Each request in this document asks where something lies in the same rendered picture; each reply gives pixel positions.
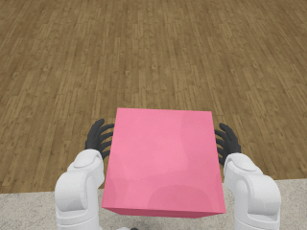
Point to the right robot hand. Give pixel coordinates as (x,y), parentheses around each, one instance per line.
(229,143)

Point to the robot right forearm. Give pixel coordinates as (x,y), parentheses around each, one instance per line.
(257,198)

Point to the carton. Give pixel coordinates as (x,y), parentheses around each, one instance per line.
(163,163)

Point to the left robot hand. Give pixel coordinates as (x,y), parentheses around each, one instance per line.
(95,139)

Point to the robot left forearm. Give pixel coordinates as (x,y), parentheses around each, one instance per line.
(76,196)

